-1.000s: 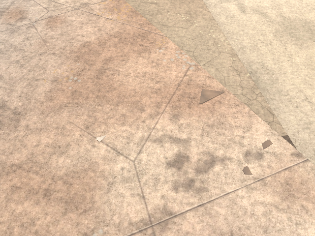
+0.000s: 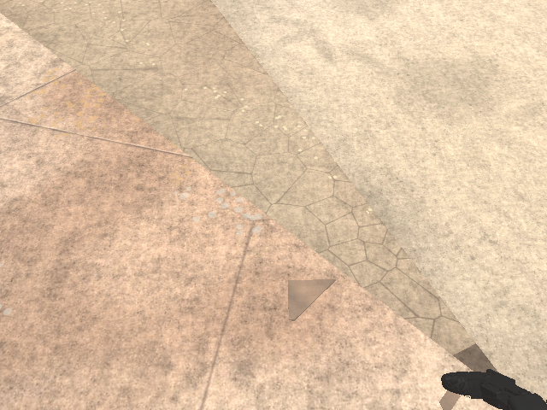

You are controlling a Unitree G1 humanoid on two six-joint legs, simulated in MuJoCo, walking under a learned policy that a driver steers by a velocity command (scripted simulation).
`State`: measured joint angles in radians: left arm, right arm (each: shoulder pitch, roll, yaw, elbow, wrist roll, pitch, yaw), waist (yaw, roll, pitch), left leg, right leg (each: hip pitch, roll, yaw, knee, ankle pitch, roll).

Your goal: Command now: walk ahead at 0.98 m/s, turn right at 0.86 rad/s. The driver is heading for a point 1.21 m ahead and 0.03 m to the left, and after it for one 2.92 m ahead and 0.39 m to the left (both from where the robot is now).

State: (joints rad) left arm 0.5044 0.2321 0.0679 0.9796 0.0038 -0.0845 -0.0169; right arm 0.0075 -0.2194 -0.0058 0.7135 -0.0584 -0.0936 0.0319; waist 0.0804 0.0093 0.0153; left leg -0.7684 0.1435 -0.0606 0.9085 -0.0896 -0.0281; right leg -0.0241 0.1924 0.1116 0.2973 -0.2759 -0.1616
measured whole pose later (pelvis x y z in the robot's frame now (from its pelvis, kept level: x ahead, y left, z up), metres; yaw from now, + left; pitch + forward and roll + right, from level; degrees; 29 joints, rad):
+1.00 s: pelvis +0.87 -0.11 -0.05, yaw +6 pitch +0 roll -2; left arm 0.54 0.29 0.03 0.95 0.02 -0.15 0.02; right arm 0.02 -0.32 -0.06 0.73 -0.04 -0.03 0.09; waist 0.06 0.03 0.05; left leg -0.73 0.05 0.15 0.67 0.50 0.17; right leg 0.24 0.03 -0.32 0.38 -0.60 0.03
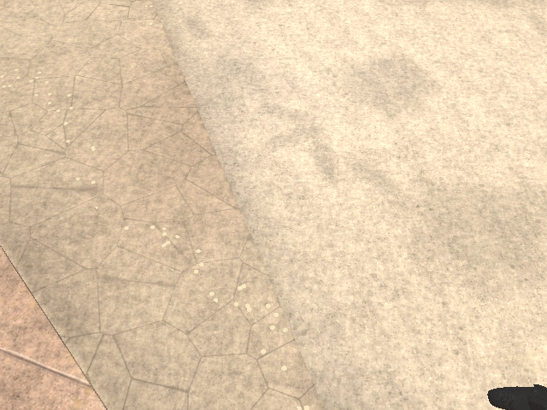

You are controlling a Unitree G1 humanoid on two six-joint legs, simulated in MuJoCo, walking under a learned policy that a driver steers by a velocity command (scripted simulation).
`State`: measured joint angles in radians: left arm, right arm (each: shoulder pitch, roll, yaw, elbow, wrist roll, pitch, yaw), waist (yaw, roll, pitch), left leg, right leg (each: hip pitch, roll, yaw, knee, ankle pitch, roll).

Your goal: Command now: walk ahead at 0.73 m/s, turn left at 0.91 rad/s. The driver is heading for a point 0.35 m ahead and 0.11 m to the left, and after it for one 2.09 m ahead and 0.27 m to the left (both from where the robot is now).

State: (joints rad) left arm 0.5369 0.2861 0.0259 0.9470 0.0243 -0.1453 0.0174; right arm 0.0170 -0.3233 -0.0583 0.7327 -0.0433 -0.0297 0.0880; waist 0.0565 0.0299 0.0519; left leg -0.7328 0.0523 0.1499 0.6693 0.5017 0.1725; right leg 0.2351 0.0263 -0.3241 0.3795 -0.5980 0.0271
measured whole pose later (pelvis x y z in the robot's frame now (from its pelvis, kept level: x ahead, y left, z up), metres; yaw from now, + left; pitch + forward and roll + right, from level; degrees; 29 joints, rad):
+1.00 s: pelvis +0.47 -0.05 -0.17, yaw +9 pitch +4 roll +3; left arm 0.24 0.26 0.02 0.69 0.07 -0.02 -0.11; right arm 0.32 -0.24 -0.03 0.73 -0.07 -0.07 -0.08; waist -0.04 -0.05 0.02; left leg -0.25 0.06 0.26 0.95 -0.74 0.01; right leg -0.48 -0.11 -0.02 0.59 -0.03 0.01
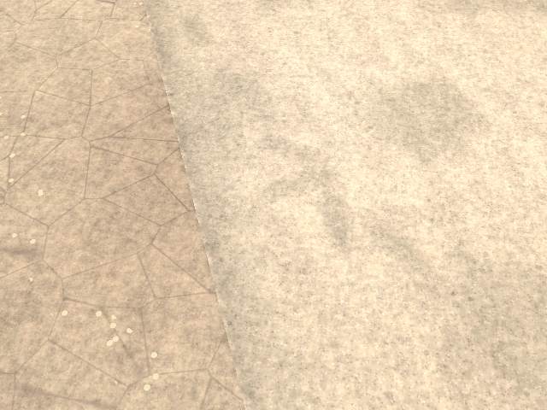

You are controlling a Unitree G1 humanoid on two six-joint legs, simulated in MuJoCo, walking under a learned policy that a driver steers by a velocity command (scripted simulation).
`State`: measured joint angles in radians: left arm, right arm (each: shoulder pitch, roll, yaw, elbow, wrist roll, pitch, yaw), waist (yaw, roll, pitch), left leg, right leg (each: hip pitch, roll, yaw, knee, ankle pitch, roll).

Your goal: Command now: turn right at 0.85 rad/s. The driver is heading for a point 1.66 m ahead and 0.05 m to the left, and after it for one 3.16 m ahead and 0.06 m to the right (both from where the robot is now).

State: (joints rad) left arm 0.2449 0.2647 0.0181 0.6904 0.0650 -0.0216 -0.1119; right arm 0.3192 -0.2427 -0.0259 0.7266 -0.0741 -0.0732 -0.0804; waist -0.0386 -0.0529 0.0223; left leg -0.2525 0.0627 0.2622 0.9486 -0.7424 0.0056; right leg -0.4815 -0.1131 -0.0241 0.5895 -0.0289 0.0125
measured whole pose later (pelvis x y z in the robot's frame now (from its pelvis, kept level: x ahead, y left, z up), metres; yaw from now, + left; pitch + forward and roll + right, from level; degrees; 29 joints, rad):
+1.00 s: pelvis +0.52 -0.01 +0.00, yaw +15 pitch +4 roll +3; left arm -0.07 0.31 0.03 0.54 -0.03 -0.10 -0.02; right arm 0.57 -0.36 -0.10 0.88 0.02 -0.03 -0.05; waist -0.12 -0.07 0.03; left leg 0.10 -0.18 -0.29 0.82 -0.56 0.05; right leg -0.43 -0.01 0.11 0.32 0.43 0.03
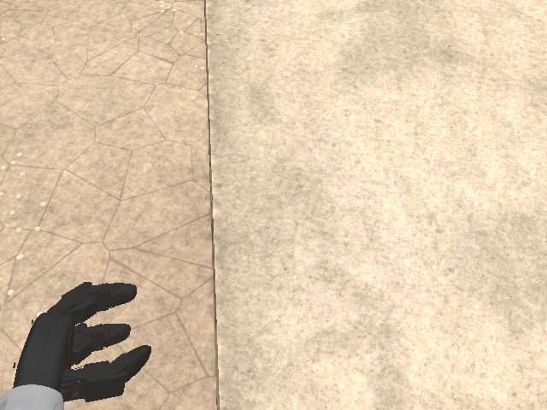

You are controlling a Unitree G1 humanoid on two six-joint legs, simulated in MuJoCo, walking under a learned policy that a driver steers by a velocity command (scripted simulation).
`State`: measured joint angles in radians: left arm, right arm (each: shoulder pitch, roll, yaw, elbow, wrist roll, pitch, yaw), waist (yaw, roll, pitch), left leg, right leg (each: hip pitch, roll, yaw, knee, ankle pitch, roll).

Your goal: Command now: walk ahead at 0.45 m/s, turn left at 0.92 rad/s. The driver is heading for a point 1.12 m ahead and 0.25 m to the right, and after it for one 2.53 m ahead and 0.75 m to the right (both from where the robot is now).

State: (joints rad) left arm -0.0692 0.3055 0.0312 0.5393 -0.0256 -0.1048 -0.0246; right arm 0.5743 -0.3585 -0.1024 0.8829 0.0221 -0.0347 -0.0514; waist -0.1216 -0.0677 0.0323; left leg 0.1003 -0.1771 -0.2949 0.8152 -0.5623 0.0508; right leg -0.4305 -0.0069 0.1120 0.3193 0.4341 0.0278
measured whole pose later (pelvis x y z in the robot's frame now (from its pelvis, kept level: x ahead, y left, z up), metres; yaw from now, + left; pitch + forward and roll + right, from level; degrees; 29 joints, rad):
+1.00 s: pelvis +0.55 -0.23 -0.07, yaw -26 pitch +3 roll -1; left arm 0.59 0.13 0.02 0.89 0.01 -0.09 0.01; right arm -0.01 -0.17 0.01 0.67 -0.02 -0.04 0.04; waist 0.12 0.04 -0.03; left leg -0.78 0.10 0.07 0.96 -0.08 0.04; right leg 0.06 0.17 0.06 0.32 -0.42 -0.15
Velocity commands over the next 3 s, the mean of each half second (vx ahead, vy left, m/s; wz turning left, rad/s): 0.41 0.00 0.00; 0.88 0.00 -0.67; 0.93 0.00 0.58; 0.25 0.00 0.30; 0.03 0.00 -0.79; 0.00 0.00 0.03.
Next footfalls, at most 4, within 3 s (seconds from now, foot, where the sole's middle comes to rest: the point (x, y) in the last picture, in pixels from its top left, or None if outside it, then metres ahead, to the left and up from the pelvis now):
0.02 right None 0.13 -0.11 -0.83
0.32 left None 0.34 0.11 -0.71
0.70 right None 0.42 -0.21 -0.83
1.16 left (353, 249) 0.87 -0.33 -0.83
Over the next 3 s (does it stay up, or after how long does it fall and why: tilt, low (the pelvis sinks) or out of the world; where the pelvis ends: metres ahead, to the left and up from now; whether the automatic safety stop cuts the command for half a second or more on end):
stays up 1.29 -0.46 -0.05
